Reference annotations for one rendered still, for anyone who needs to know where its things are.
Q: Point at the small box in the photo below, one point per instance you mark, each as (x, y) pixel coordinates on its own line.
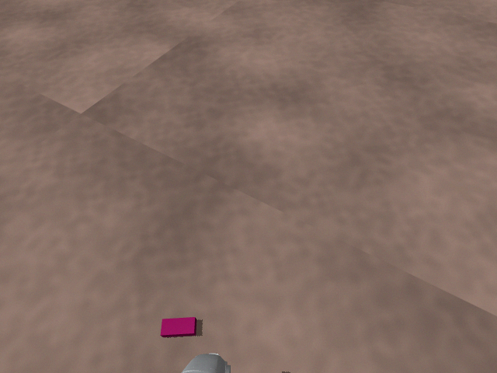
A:
(178, 327)

